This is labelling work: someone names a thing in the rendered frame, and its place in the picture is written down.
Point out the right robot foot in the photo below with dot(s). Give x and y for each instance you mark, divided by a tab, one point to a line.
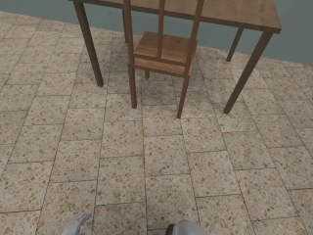
169	229

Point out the robot left hand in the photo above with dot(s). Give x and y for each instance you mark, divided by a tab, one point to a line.
73	226

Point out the table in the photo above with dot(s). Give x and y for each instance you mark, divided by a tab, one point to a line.
260	15

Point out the chair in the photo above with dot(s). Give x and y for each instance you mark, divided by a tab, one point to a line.
161	53

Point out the right robot thigh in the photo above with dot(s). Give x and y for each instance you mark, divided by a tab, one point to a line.
188	228

